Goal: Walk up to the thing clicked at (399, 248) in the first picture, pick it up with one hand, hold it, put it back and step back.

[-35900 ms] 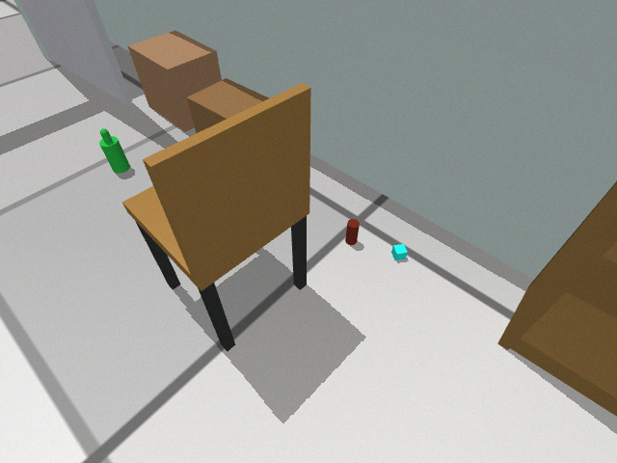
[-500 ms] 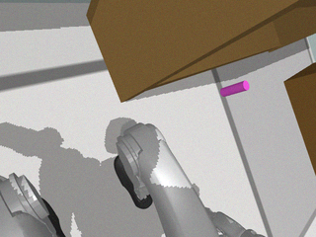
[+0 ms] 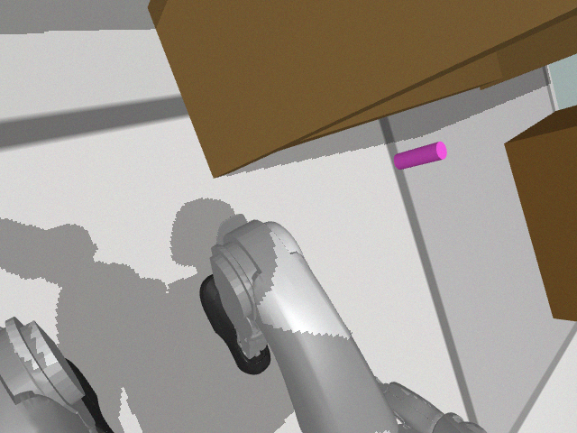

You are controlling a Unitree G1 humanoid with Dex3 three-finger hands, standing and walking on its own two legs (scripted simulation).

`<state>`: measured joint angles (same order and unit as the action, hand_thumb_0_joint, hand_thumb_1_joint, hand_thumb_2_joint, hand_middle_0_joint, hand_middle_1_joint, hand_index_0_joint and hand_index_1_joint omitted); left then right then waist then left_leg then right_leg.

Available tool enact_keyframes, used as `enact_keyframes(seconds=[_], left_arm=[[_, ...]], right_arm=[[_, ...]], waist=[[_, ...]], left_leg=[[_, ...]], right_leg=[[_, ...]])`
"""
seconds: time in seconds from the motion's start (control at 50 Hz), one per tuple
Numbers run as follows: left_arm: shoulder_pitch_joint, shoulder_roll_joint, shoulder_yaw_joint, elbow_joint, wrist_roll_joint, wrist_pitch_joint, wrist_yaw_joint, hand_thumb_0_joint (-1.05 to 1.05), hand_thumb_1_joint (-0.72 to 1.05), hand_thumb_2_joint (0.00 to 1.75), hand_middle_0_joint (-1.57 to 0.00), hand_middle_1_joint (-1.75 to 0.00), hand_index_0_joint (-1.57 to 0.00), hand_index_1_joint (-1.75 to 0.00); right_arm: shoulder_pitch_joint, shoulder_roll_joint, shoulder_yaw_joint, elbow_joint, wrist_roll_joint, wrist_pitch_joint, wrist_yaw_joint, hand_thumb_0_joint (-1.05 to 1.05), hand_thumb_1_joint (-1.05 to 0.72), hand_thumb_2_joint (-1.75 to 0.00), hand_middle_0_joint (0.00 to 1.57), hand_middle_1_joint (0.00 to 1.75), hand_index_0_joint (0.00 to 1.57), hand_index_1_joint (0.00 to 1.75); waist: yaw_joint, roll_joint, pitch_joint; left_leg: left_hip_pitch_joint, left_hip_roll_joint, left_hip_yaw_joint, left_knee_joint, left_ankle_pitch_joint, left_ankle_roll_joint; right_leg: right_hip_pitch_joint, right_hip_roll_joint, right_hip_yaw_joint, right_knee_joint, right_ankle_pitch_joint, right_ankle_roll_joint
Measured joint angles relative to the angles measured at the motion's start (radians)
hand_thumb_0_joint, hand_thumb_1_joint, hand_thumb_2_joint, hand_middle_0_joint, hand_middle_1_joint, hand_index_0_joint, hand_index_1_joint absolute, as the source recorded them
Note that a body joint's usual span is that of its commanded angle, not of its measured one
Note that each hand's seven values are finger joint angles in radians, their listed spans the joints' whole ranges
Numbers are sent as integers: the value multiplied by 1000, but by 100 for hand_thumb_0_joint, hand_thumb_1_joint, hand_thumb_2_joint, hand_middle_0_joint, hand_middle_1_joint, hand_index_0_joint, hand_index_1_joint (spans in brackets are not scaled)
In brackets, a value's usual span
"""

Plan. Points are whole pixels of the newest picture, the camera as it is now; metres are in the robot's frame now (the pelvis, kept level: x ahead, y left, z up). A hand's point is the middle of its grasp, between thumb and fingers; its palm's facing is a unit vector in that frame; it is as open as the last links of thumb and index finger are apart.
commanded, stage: open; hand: left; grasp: from above
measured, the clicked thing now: out of the picture +0.43 +0.36 -0.30
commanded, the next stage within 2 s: withdraw in 0.42 s
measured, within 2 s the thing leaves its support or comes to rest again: neither
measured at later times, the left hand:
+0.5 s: hand out of the picture +0.42 +0.35 -0.27, palm faces -0.25 -0.37 -0.89, open 12.6 cm
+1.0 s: hand out of the picture +0.44 +0.37 -0.13, palm faces -0.29 -0.23 -0.93, open 12.3 cm
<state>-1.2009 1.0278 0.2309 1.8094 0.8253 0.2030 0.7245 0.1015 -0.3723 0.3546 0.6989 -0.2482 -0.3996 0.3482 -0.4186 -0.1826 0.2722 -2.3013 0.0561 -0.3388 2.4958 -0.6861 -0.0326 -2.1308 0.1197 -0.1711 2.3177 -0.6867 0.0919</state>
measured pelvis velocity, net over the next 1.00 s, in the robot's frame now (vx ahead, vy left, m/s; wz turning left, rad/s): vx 0.01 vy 0.00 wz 0.05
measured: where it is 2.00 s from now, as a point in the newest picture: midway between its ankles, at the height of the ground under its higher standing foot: (174, 383)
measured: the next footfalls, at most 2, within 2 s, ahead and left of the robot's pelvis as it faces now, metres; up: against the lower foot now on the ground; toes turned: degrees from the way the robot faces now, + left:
none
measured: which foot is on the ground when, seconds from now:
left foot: down 0.00-1.00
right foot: down 0.00-1.00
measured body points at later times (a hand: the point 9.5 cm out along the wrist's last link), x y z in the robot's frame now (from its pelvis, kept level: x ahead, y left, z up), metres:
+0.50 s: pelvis +0.00 +0.00 +0.00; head +0.29 +0.14 +0.31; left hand +0.44 +0.36 -0.22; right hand +0.03 -0.24 -0.04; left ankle +0.07 +0.14 -0.29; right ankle +0.12 -0.13 -0.29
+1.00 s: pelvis +0.01 +0.00 +0.02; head +0.22 +0.10 +0.40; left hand +0.46 +0.37 -0.08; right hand +0.08 -0.25 -0.07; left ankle +0.07 +0.14 -0.29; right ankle +0.12 -0.13 -0.29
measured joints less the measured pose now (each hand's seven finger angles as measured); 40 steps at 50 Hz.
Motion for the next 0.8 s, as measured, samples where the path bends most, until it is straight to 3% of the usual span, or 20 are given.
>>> enact_keyframes(seconds=[0.3, 0.64, 0.74, 0.8], left_arm=[[15, 0, -5, 2, -4, -7, -20, 0, -19, 72, -40, -72, -40, -73], [12, -3, -1, -7, -2, -4, -14, 0, -28, 81, -30, -79, -30, -80], [21, -34, 8, -94, -1, 5, -41, 0, -22, 76, -32, -75, -34, -75], [64, -89, -9, -228, 12, 18, -84, 0, -19, 73, -35, -72, -36, -71]], right_arm=[[2, 0, 0, -4, 8, 2, -6, 1, -91, -90, 19, 30, 20, 30], [13, -6, -3, -7, 10, 0, -5, 1, -90, -89, 19, 30, 20, 30], [32, 2, -21, -1, 19, 15, -3, 1, -90, -89, 19, 30, 20, 30], [60, 17, -50, 11, 34, 40, -2, 1, -90, -89, 19, 30, 20, 30]], waist=[[4, 5, 0], [5, -1, 0], [22, 10, -15], [48, 35, -64]], left_leg=[[0, 2, 2, -3, 10, 8], [10, 5, -2, -9, 5, 6], [8, 4, 6, -17, 8, 3], [-2, 6, 14, -27, 7, -3]], right_leg=[[4, 2, 0, -7, 12, -1], [13, 1, -5, -17, 11, -3], [8, -3, 0, -17, 10, -9], [-8, -7, 5, -18, 8, -22]])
